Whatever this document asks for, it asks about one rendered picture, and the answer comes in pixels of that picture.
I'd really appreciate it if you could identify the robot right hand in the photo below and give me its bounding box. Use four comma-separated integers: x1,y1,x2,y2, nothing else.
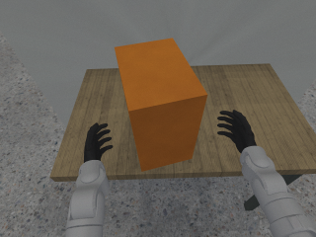
217,110,257,153

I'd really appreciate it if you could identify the robot left forearm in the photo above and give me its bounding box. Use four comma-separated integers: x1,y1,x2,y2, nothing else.
65,160,110,237

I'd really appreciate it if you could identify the table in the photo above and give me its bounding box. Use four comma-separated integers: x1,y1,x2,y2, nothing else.
49,63,316,211

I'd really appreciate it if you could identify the robot right forearm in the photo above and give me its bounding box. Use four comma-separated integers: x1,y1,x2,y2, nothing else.
240,145,316,237

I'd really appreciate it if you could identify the robot left hand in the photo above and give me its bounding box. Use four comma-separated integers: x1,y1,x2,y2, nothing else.
84,122,113,163

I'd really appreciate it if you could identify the carton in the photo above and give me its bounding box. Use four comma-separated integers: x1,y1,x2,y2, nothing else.
115,38,207,172

